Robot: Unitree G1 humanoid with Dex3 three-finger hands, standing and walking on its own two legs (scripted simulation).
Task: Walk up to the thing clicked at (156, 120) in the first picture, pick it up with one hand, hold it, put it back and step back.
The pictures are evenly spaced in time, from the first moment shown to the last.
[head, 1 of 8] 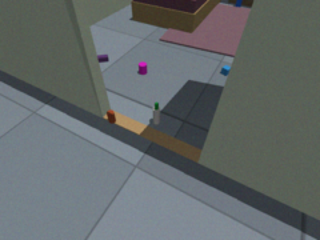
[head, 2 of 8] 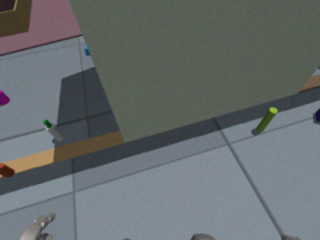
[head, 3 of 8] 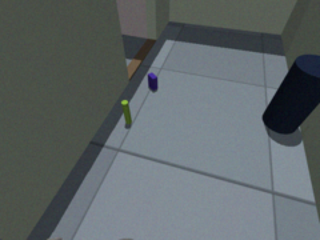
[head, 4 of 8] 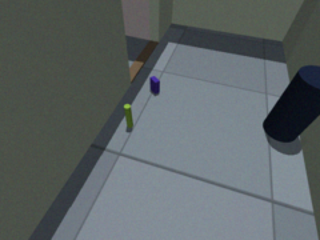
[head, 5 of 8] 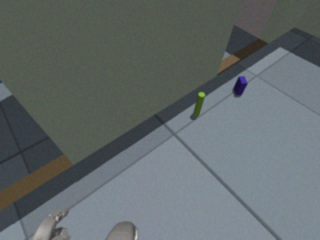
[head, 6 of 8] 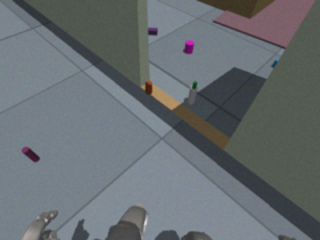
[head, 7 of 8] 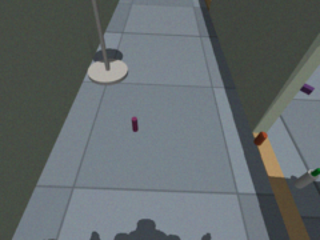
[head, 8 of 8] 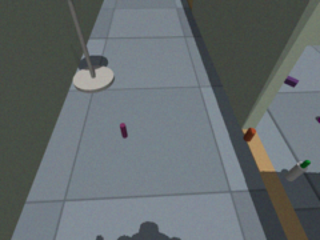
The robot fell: no
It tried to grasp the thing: no
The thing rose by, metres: 0.00
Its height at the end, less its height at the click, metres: +0.00
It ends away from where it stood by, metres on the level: 0.00
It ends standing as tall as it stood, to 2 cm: yes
